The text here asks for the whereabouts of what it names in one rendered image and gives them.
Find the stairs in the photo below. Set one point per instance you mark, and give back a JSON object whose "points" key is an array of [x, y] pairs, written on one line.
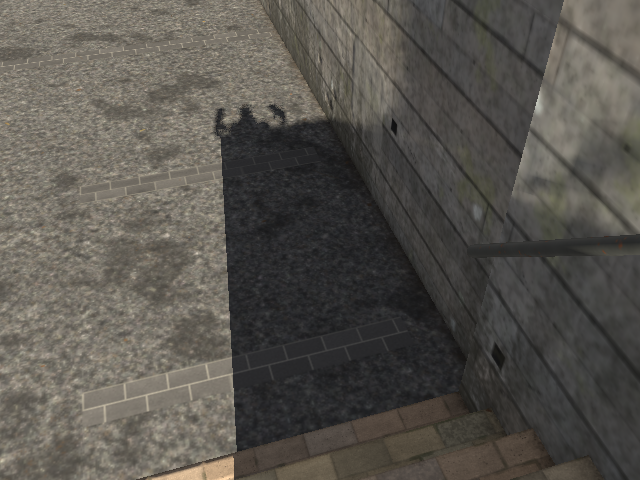
{"points": [[436, 439]]}

